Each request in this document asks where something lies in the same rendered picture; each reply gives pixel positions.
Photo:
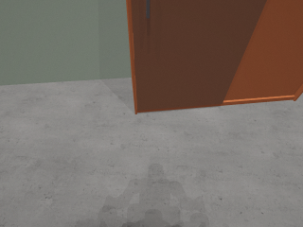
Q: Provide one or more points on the wardrobe door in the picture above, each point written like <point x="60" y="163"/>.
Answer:
<point x="272" y="64"/>
<point x="188" y="52"/>

